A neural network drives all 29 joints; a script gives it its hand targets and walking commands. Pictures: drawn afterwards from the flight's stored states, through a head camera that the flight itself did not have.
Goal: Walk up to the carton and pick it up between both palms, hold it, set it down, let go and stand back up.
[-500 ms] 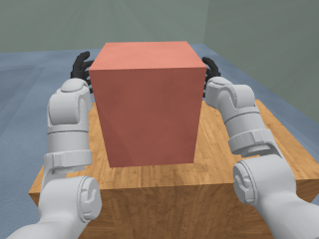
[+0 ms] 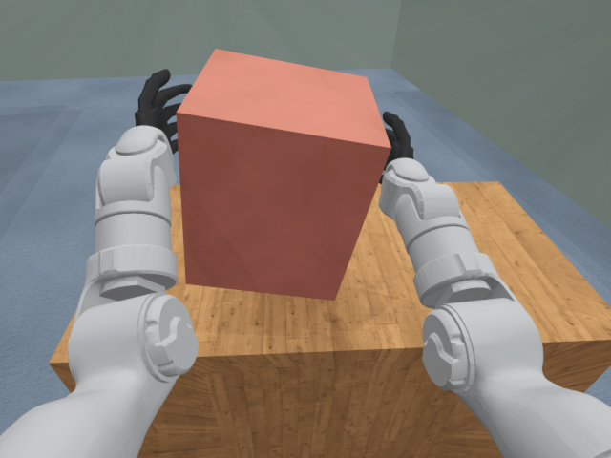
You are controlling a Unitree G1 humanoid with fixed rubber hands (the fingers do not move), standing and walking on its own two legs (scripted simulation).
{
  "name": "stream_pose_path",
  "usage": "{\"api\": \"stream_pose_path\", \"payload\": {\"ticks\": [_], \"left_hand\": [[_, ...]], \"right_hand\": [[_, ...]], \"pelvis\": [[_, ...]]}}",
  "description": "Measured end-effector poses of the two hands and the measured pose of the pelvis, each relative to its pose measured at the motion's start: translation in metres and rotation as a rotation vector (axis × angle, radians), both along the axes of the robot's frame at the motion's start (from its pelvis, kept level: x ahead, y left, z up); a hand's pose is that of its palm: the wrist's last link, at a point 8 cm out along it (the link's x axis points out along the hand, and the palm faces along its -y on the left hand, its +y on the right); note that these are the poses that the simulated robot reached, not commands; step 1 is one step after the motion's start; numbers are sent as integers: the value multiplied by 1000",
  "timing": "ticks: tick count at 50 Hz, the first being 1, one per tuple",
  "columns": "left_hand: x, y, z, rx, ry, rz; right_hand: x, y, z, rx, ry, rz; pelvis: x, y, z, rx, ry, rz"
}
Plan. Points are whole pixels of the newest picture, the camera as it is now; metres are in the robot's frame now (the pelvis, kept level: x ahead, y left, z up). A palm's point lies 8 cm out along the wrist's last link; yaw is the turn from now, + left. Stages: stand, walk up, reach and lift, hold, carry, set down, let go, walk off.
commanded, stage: set down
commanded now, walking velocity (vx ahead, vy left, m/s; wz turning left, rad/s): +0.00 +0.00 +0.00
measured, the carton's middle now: (277, 179) +0.43 +0.02 +0.21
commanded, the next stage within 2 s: none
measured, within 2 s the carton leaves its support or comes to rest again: neither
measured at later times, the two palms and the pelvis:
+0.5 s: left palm (164, 162) +0.42 +0.16 +0.25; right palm (392, 197) +0.39 -0.14 +0.20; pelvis +0.00 +0.00 +0.00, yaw +0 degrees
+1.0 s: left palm (181, 178) +0.44 +0.15 +0.21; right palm (391, 210) +0.41 -0.15 +0.17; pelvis +0.01 +0.00 +0.00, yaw +0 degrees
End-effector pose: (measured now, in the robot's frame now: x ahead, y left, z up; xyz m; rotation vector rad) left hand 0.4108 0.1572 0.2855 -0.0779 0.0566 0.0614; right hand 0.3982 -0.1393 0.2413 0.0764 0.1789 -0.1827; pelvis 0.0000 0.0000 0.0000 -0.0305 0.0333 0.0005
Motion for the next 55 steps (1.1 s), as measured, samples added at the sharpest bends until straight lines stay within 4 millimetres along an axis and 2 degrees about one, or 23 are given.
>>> {"api": "stream_pose_path", "payload": {"ticks": [5,9,15,20,23,33,45,55], "left_hand": [[13,-1,-34,59,33,-11],[14,-5,-50,152,31,-9],[8,-8,-45,205,-7,-6],[4,-6,-32,188,-29,-11],[4,-4,-31,150,-22,-25],[13,-1,-56,88,44,-46],[27,-9,-64,109,33,-59],[38,-12,-88,111,81,-68]], "right_hand": [[9,-1,-33,5,35,-13],[12,-5,-48,27,36,-17],[7,-8,-46,43,-3,-19],[2,-5,-41,35,-27,-20],[-2,-2,-39,18,-25,-27],[-2,1,-62,-26,38,-41],[9,-7,-65,-12,25,-59],[16,-11,-83,-22,70,-66]], "pelvis": [[5,0,1,1,-2,0],[11,-1,1,1,5,0],[13,0,1,0,-1,0],[8,3,0,-4,-7,0],[5,3,0,-4,-11,0],[5,3,0,-4,-11,0],[12,2,1,-2,3,0],[16,2,1,-1,11,0]]}}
